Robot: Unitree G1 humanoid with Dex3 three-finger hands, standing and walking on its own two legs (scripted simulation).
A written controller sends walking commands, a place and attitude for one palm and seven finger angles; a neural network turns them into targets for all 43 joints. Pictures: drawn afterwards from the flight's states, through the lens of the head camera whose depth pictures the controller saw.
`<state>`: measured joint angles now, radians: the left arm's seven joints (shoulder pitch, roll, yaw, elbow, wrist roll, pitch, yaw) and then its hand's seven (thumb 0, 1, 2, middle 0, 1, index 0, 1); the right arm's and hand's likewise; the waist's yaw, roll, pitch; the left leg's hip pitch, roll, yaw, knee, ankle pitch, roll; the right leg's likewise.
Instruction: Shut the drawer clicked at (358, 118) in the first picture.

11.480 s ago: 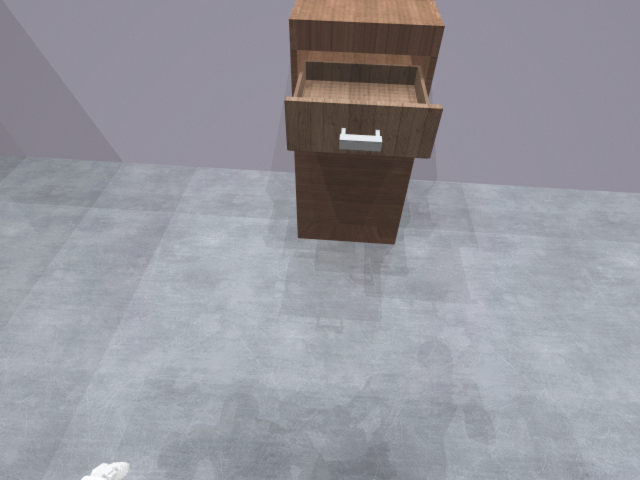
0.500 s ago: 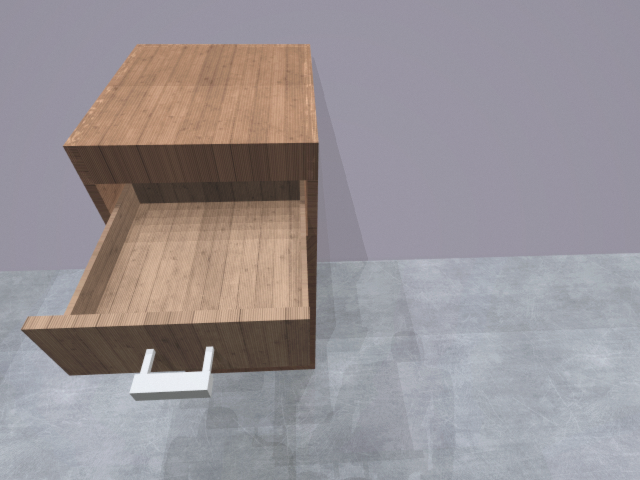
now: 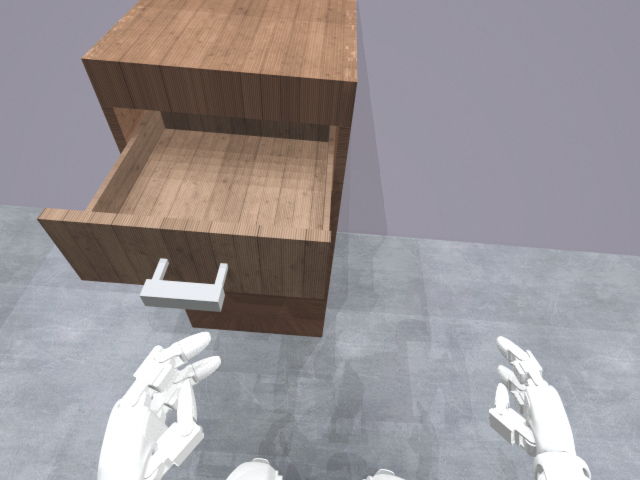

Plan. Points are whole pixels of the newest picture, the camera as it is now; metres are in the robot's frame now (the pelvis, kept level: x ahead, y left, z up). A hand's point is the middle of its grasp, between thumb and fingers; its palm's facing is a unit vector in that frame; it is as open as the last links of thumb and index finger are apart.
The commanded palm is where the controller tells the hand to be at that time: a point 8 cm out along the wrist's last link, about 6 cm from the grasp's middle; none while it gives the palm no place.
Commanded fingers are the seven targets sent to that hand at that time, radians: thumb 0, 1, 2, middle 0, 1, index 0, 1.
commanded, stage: raise the hand and make a fist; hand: left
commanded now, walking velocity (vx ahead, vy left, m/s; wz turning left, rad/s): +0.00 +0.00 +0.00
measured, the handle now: (188, 281) +0.35 +0.22 +0.02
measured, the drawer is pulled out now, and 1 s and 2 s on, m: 0.26 0.26 0.26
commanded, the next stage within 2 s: bring the fist close to the handle in 1.46 s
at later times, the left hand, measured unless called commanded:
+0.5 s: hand (171, 419) +0.17 +0.17 +0.07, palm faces +0.06 -1.00 -0.04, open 3.5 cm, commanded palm +0.11 +0.23 +0.08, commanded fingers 0.00 0.90 0.90 -1.16 -1.34 -1.16 -1.34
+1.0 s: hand (162, 414) +0.16 +0.16 +0.12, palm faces +0.09 -0.99 -0.05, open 3.2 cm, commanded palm +0.10 +0.22 +0.12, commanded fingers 0.00 0.90 0.90 -1.40 -1.60 -1.40 -1.60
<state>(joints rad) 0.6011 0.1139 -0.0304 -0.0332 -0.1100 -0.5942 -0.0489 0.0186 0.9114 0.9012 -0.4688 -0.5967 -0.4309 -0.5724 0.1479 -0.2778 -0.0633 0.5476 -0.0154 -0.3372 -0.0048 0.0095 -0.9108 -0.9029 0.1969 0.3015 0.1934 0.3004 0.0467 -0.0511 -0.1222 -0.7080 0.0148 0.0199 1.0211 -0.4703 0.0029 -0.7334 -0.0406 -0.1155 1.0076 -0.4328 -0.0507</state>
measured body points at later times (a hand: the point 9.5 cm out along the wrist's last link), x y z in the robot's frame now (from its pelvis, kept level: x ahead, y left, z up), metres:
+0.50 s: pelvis +0.02 +0.01 +0.00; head +0.06 +0.01 +0.45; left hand +0.16 +0.22 +0.07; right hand +0.20 -0.23 -0.08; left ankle +0.02 +0.12 -0.67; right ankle +0.04 -0.09 -0.67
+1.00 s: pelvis +0.03 +0.02 +0.01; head +0.04 +0.01 +0.46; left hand +0.15 +0.22 +0.12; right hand +0.24 -0.18 -0.04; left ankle +0.02 +0.12 -0.67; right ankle +0.04 -0.09 -0.67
